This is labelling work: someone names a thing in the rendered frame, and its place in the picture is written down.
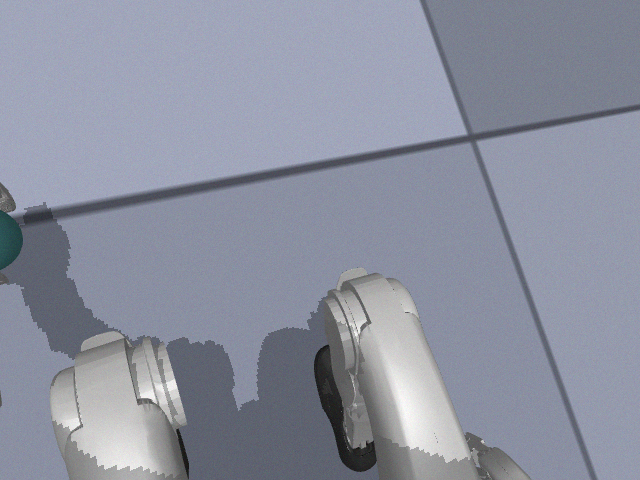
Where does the right robot hand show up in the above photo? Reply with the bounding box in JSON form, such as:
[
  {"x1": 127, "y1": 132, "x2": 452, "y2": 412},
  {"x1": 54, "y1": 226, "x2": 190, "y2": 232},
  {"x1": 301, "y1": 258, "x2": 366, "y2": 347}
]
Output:
[{"x1": 465, "y1": 432, "x2": 532, "y2": 480}]

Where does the right robot foot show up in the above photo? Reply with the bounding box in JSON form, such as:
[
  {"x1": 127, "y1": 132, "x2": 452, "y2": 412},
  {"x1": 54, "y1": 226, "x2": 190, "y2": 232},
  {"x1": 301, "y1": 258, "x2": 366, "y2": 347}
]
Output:
[{"x1": 314, "y1": 344, "x2": 377, "y2": 472}]

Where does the ball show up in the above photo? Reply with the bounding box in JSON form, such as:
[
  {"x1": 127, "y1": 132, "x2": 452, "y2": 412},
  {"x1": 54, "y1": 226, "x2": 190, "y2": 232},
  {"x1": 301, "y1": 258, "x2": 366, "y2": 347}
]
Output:
[{"x1": 0, "y1": 210, "x2": 23, "y2": 270}]

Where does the left robot hand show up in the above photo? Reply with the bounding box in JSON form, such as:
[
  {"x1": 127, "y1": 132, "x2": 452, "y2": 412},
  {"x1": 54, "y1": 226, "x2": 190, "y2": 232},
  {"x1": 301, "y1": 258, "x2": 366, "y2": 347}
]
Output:
[{"x1": 0, "y1": 182, "x2": 16, "y2": 285}]

